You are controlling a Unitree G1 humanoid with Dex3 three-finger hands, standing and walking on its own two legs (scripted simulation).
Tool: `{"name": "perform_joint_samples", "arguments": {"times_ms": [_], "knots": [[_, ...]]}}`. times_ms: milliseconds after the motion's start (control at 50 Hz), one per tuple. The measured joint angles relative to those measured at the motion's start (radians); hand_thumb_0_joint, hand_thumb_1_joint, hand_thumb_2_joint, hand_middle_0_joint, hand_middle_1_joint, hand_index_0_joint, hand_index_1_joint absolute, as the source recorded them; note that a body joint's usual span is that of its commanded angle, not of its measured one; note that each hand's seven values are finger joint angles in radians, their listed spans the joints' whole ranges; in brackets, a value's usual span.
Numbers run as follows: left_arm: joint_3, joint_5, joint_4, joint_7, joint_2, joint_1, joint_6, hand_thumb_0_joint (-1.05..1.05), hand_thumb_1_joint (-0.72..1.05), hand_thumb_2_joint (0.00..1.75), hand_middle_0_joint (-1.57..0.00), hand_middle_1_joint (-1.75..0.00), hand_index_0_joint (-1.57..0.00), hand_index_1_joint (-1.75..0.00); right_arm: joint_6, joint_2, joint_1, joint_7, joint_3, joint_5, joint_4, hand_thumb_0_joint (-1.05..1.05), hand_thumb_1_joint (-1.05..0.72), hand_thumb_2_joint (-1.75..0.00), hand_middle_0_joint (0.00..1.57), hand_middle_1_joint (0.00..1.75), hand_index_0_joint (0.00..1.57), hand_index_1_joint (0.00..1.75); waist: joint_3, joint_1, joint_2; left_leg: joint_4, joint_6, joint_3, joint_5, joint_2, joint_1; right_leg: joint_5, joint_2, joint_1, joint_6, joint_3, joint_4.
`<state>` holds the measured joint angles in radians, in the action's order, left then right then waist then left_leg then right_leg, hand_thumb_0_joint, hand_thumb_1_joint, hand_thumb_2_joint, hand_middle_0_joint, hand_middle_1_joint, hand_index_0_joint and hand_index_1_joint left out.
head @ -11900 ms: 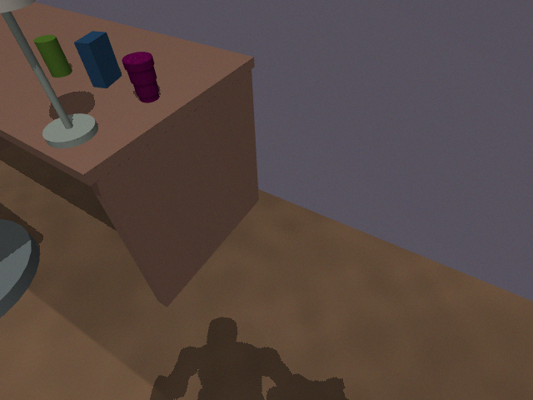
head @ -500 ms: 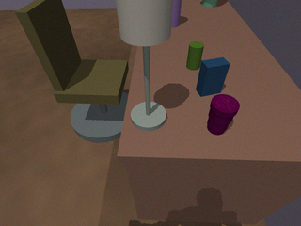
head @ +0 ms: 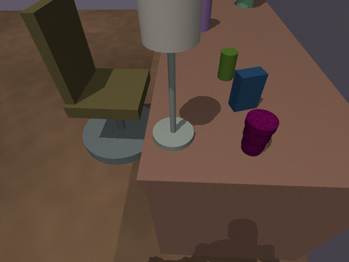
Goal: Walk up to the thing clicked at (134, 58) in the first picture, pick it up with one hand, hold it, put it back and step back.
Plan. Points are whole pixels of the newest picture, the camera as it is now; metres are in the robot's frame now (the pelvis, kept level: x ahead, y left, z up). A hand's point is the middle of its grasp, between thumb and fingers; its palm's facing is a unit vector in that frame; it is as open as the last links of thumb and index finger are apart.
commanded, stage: rise first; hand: right
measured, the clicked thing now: (256, 135) +0.46 -0.20 +0.02
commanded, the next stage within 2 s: go down in 1.78 s
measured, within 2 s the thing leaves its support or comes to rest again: neither
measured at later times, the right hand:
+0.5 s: hand (302, 261) +0.17 -0.26 -0.08, palm faces +0.21 +0.91 -0.35, open 15.8 cm
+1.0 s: hand (327, 232) +0.20 -0.26 +0.04, palm faces +0.29 +0.88 -0.38, open 17.6 cm
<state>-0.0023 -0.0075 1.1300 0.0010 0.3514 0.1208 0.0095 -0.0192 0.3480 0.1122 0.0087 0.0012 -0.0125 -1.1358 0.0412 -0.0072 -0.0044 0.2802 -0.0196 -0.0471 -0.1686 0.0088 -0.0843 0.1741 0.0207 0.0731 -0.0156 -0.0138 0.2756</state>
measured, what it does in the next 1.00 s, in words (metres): stands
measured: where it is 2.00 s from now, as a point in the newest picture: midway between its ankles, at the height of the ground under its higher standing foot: outside the picture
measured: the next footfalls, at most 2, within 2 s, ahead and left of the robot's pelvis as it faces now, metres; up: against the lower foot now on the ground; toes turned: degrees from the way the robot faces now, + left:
none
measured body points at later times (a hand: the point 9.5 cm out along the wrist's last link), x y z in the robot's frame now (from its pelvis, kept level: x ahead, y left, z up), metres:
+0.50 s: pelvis +0.00 -0.01 -0.01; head +0.02 +0.00 +0.44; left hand +0.15 +0.25 -0.11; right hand +0.16 -0.31 -0.05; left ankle -0.01 +0.10 -0.75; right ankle -0.01 -0.13 -0.75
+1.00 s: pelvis +0.01 -0.01 -0.01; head +0.01 +0.01 +0.44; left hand +0.17 +0.25 -0.09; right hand +0.18 -0.31 +0.07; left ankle -0.01 +0.10 -0.75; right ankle -0.01 -0.13 -0.75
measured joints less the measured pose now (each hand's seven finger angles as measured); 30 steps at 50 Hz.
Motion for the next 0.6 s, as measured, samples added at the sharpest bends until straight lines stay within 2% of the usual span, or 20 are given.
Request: {"name": "perform_joint_samples", "arguments": {"times_ms": [40, 100, 160, 220, 300, 420, 520, 600], "knots": [[0.000, 0.000, 0.000, 0.000, 0.000, 0.001, 0.000, 0.01, 0.90, 0.89, -0.21, -0.30, -0.20, -0.30, -0.001, 0.001, 0.002, 0.000, 0.000, 0.000, -0.001, 0.00, -0.90, -0.90, 0.20, 0.30, 0.20, 0.30, 0.000, 0.000, 0.001, 0.001, 0.000, 0.001, 0.000, 0.000, -0.001, 0.000, 0.000, 0.000, 0.000, -0.001, 0.000], [0.008, 0.061, -0.101, 0.026, -0.009, 0.003, 0.036, 0.01, 0.86, 0.85, -0.17, -0.26, -0.17, -0.26, -0.022, -0.015, 0.011, -0.023, 0.001, 0.062, 0.118, 0.01, -0.86, -0.86, 0.17, 0.26, 0.17, 0.26, 0.027, -0.001, -0.003, 0.068, 0.000, 0.005, -0.023, -0.002, -0.057, 0.023, 0.000, 0.054, 0.003, -0.004, 0.065], [0.040, 0.084, -0.161, 0.047, -0.032, -0.042, 0.069, 0.01, 0.76, 0.75, -0.13, -0.19, -0.12, -0.19, -0.069, -0.038, -0.033, -0.043, -0.037, 0.081, 0.182, 0.01, -0.76, -0.76, 0.14, 0.20, 0.14, 0.19, 0.036, -0.003, -0.001, 0.134, 0.001, 0.005, -0.041, -0.006, -0.135, 0.040, -0.002, 0.131, 0.005, -0.004, 0.129], [0.082, 0.072, -0.181, 0.062, -0.055, -0.093, 0.074, 0.01, 0.61, 0.60, -0.09, -0.14, -0.09, -0.14, -0.077, -0.052, -0.074, -0.054, -0.087, 0.068, 0.235, 0.01, -0.60, -0.60, 0.11, 0.14, 0.11, 0.14, 0.021, -0.007, 0.003, 0.179, 0.000, 0.005, -0.054, -0.010, -0.195, 0.050, -0.005, 0.188, 0.007, -0.005, 0.168], [0.110, 0.055, -0.257, 0.068, -0.080, -0.062, 0.069, 0.01, 0.38, 0.40, -0.07, -0.09, -0.07, -0.09, -0.076, -0.057, -0.019, -0.058, -0.126, 0.059, 0.358, 0.00, -0.37, -0.41, 0.09, 0.10, 0.09, 0.09, -0.019, -0.006, 0.002, 0.165, 0.002, 0.006, -0.054, -0.011, -0.190, 0.050, -0.007, 0.184, 0.008, -0.005, 0.154], [0.089, 0.055, -0.361, 0.079, -0.101, 0.042, 0.040, 0.01, 0.05, 0.20, -0.06, -0.06, -0.06, -0.05, -0.046, -0.047, 0.113, -0.069, -0.124, 0.063, 0.541, 0.00, -0.02, -0.22, 0.07, 0.07, 0.07, 0.06, -0.053, -0.013, -0.010, 0.138, 0.005, 0.007, -0.060, -0.010, -0.141, 0.061, -0.006, 0.138, 0.010, -0.006, 0.136], [0.066, 0.052, -0.453, 0.091, -0.124, 0.087, 0.034, 0.01, -0.22, 0.11, -0.07, -0.05, -0.06, -0.05, -0.037, -0.048, 0.171, -0.081, -0.126, 0.061, 0.700, 0.00, 0.23, -0.13, 0.06, 0.06, 0.06, 0.06, -0.040, -0.021, -0.017, 0.129, 0.008, 0.006, -0.065, -0.013, -0.108, 0.065, -0.010, 0.105, 0.013, -0.006, 0.126], [0.055, 0.047, -0.520, 0.092, -0.131, 0.110, 0.045, 0.00, -0.37, 0.07, -0.07, -0.05, -0.07, -0.05, -0.049, -0.047, 0.211, -0.084, -0.140, 0.062, 0.831, -0.01, 0.37, -0.09, 0.05, 0.06, 0.06, 0.06, -0.037, -0.027, -0.021, 0.123, 0.010, 0.006, -0.069, -0.016, -0.082, 0.068, -0.013, 0.078, 0.014, -0.005, 0.118]]}}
